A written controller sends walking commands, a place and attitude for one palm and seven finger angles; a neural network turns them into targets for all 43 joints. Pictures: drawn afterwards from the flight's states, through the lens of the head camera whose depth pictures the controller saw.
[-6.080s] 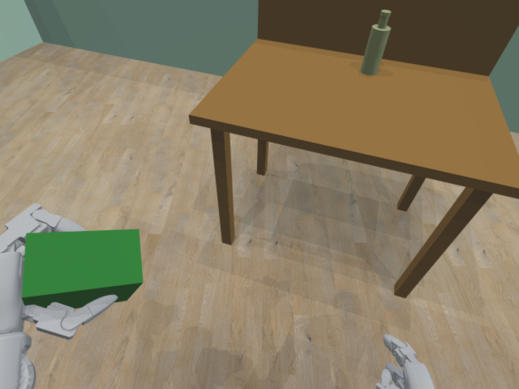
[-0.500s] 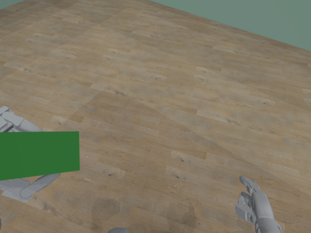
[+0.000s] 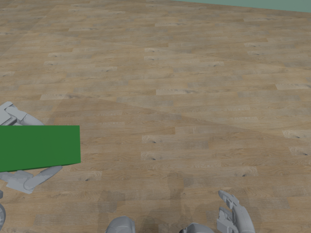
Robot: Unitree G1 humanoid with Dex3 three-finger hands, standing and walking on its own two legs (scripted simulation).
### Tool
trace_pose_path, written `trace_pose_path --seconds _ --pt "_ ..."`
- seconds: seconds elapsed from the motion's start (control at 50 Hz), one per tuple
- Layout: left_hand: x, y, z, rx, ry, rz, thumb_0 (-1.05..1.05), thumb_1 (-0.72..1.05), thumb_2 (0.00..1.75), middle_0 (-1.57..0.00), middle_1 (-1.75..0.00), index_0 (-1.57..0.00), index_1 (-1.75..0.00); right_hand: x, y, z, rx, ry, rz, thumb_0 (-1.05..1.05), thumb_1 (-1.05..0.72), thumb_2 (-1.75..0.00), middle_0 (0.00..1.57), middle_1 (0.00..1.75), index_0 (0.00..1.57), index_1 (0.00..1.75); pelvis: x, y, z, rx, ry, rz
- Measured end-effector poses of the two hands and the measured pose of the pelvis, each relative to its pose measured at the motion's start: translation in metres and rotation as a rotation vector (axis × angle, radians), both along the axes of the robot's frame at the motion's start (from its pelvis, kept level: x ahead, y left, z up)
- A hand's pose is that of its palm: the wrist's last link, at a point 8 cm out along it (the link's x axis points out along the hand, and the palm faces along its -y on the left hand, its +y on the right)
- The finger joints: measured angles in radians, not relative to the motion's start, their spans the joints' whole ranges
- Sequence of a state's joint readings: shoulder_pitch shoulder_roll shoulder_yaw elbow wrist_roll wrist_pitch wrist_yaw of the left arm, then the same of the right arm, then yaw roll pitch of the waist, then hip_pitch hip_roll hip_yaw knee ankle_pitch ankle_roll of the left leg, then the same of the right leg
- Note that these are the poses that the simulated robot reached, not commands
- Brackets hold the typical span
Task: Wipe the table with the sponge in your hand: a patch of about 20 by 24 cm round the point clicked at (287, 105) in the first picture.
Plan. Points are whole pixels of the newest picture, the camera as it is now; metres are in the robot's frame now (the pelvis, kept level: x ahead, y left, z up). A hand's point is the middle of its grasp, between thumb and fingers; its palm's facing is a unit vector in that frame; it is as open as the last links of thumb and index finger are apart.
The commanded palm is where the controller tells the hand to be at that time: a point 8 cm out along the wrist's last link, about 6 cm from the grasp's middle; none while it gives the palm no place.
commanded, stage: turn to face it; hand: left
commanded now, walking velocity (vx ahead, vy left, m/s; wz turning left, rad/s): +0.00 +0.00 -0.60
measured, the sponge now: (51, 148) +0.24 +0.20 +0.16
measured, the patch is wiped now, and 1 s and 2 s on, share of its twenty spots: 0.00 0.00 0.00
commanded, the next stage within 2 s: none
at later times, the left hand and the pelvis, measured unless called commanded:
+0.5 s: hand (56, 164) +0.21 +0.16 +0.19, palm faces +0.19 -0.89 -0.42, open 10.1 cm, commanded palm +0.17 +0.21 +0.19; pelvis -0.06 -0.01 +0.01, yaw -17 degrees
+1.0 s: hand (153, 206) +0.15 +0.01 +0.19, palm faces -0.13 -0.84 -0.53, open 10.1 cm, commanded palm +0.13 +0.08 +0.19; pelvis -0.16 -0.06 +0.01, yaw -34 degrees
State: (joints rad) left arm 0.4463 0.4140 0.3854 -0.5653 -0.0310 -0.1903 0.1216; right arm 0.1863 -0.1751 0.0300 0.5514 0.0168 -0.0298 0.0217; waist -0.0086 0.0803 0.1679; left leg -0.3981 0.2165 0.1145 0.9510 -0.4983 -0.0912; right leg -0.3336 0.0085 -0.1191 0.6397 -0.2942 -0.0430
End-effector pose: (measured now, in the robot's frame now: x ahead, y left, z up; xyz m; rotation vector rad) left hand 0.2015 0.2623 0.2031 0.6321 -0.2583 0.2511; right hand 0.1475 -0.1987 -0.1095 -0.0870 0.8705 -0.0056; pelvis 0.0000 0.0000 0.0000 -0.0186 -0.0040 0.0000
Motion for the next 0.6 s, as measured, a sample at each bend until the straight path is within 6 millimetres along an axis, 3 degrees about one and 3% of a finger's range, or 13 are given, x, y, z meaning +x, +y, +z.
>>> trace_pose_path --seconds 0.12,0.24,0.34,0.46,0.54,0.6 --pt "-0.003 -0.027 0.007 0.015 0.052 -0.071 -0.02 -0.5 1.0 -0.73 -1.33 -0.76 -1.34 -0.028 -0.064 0.014 -0.108 0.041 -0.146 0.01 -0.9 -0.9 0.2 0.3 0.2 0.3 -0.014 -0.01 0.01 0.04 0.009 -0.082" --pt "-0.011 -0.032 0.013 -0.019 -0.002 -0.1 -0.02 -0.5 1.0 -0.73 -1.33 -0.76 -1.34 -0.048 -0.095 0.037 -0.187 -0.005 -0.217 0.01 -0.9 -0.9 0.2 0.3 0.2 0.3 -0.026 -0.013 0.013 0.057 0.019 -0.147" --pt "-0.019 -0.033 0.005 -0.1 -0.065 -0.138 -0.02 -0.5 1.0 -0.73 -1.33 -0.76 -1.34 -0.062 -0.093 0.051 -0.223 -0.062 -0.23 0.01 -0.9 -0.9 0.19 0.3 0.2 0.3 -0.038 -0.007 0.007 0.048 0.023 -0.189" --pt "-0.023 -0.041 -0.001 -0.118 -0.08 -0.169 -0.02 -0.5 1.0 -0.73 -1.33 -0.76 -1.34 -0.085 -0.07 0.051 -0.153 -0.12 -0.264 0.01 -0.9 -0.9 0.2 0.3 0.2 0.3 -0.058 -0.009 0.008 0.038 -0.017 -0.267" --pt "-0.022 -0.069 0.001 -0.129 -0.06 -0.214 -0.02 -0.5 1.0 -0.73 -1.33 -0.76 -1.34 -0.109 -0.057 0.039 -0.056 -0.123 -0.277 0.01 -0.9 -0.9 0.2 0.3 0.2 0.3 -0.07 -0.018 0.009 0.012 -0.019 -0.328" --pt "-0.021 -0.101 0.0 -0.09 -0.043 -0.274 -0.02 -0.5 1.0 -0.73 -1.33 -0.76 -1.34 -0.133 -0.06 0.024 0.001 -0.114 -0.3 0.01 -0.9 -0.9 0.2 0.3 0.2 0.3 -0.084 -0.032 0.004 0.011 -0.015 -0.371"
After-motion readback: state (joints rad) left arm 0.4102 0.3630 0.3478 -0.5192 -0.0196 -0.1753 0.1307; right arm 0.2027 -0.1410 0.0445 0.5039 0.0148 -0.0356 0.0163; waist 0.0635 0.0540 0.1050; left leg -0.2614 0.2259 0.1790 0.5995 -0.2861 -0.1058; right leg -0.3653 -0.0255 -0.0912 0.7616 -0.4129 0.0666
